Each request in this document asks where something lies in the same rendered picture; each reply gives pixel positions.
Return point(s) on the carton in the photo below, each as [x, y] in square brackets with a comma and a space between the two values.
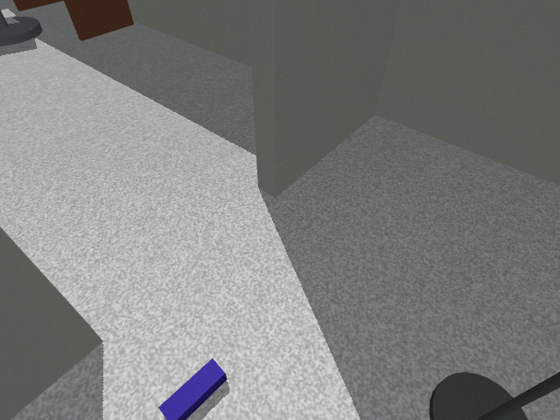
[194, 392]

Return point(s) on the office chair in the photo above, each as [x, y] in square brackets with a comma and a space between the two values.
[14, 30]

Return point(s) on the floor lamp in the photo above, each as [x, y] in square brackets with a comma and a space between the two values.
[469, 396]

